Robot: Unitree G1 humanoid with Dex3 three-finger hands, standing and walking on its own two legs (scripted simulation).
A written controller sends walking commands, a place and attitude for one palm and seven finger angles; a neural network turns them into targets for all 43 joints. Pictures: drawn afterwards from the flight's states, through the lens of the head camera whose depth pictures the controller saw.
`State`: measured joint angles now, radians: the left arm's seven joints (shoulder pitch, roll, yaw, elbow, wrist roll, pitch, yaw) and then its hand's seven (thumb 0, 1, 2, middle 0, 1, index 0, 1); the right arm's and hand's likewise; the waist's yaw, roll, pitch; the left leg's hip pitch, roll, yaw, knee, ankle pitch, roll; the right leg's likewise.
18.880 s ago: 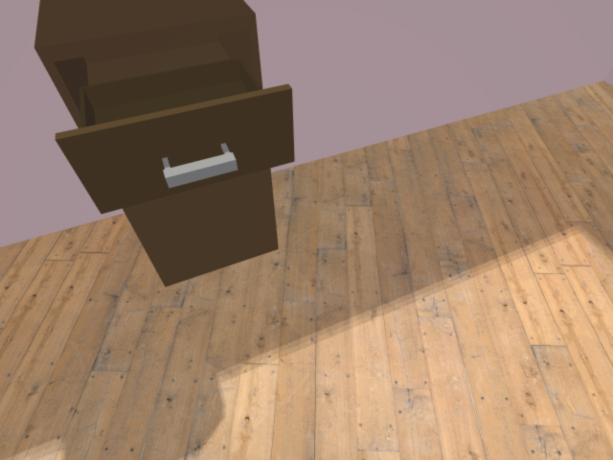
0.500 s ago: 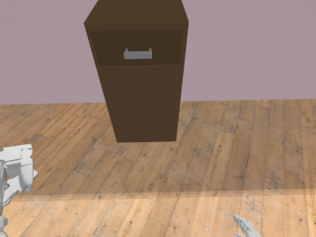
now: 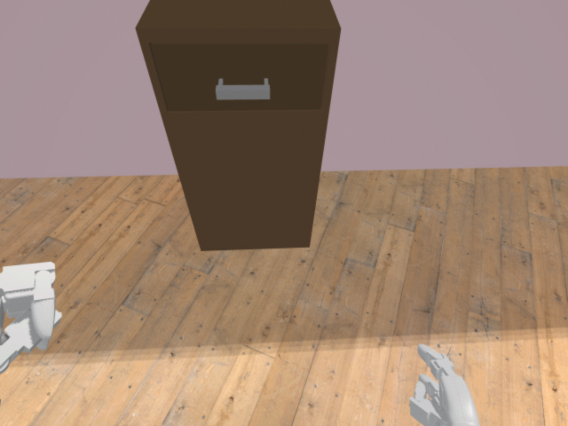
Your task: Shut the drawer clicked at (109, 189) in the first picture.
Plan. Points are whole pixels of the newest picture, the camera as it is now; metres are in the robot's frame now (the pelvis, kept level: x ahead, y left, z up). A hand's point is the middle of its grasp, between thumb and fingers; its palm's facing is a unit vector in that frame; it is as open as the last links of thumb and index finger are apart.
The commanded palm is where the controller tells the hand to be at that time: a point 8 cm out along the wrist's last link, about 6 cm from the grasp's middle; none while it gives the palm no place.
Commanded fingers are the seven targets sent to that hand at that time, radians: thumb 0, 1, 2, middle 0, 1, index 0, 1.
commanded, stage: stop stepping back and stand still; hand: left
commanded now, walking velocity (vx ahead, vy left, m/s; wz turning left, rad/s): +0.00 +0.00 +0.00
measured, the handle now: (243, 87) +0.86 +0.16 +0.01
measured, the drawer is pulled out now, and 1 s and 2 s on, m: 0.00 0.00 0.00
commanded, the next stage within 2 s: let the arm hang, fingers relaxed in 0.38 s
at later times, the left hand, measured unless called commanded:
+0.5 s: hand (36, 325) +0.18 +0.26 +0.14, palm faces +0.31 -0.82 -0.48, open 3.2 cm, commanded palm none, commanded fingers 0.00 0.90 0.90 -1.32 -1.51 -1.32 -1.51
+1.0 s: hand out of the picture -0.05 +0.22 -0.17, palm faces +0.02 -0.97 -0.24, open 4.6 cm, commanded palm none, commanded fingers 0.00 0.90 0.90 -0.32 -0.43 -0.32 -0.43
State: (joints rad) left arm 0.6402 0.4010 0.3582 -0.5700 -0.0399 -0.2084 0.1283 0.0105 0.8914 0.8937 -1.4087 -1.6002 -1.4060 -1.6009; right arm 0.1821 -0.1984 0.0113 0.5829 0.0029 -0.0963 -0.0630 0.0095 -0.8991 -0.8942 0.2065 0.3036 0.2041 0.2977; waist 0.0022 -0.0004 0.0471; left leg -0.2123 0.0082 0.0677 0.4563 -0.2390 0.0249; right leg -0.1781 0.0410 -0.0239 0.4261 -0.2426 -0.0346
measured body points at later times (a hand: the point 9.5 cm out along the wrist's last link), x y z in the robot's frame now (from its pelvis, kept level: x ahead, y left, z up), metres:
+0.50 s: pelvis -0.01 +0.02 +0.00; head +0.02 +0.02 +0.45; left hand +0.16 +0.30 +0.17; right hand +0.16 -0.21 -0.08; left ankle +0.00 +0.10 -0.74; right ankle -0.01 -0.10 -0.74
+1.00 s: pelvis -0.02 +0.02 +0.00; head +0.01 +0.02 +0.45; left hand -0.05 +0.28 -0.15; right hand -0.02 -0.24 -0.15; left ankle +0.00 +0.10 -0.74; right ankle -0.01 -0.09 -0.74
